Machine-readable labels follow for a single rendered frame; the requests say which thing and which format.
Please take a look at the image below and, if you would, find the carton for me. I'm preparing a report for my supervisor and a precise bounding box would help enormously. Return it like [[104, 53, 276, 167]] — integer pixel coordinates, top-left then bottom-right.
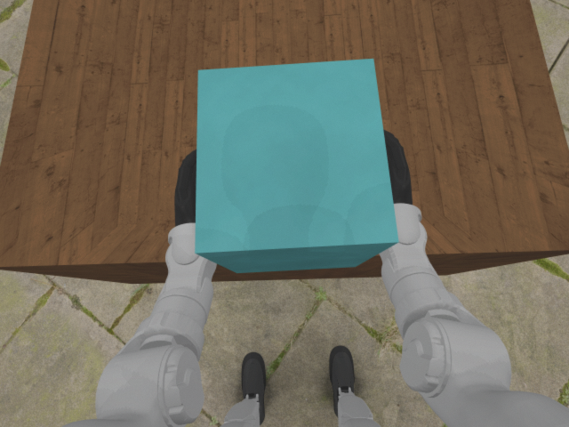
[[195, 59, 399, 273]]

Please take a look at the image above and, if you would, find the robot right forearm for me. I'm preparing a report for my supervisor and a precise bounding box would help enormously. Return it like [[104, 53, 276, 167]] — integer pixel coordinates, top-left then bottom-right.
[[379, 203, 511, 386]]

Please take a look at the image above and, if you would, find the pedestal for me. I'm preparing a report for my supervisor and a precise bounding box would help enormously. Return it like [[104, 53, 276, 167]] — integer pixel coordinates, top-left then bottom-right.
[[0, 0, 569, 284]]

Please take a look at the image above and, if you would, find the right robot hand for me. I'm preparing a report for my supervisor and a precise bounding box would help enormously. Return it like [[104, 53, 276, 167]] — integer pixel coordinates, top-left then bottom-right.
[[383, 129, 413, 205]]

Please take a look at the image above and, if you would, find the left robot hand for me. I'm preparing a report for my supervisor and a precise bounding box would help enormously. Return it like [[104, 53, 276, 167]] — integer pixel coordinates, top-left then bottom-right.
[[174, 149, 196, 227]]

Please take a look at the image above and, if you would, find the right robot upper arm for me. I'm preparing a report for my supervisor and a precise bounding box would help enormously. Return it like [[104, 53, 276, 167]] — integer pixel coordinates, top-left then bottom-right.
[[399, 317, 569, 427]]

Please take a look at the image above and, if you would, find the left robot upper arm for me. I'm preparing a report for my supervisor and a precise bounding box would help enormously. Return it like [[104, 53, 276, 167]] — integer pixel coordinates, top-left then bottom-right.
[[62, 344, 204, 427]]

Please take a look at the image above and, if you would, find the robot left foot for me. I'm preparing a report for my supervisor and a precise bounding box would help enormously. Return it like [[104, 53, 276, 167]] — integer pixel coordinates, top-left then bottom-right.
[[242, 352, 266, 425]]

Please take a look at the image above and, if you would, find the robot left forearm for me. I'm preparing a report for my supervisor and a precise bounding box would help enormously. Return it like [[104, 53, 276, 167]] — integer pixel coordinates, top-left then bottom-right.
[[95, 222, 217, 419]]

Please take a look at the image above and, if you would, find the robot foot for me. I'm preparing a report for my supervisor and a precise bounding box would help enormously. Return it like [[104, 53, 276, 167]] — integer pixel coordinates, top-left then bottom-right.
[[329, 346, 355, 417], [242, 352, 266, 425]]

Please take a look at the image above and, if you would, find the robot right foot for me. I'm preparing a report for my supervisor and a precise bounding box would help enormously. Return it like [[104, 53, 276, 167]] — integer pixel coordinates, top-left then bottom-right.
[[329, 346, 355, 417]]

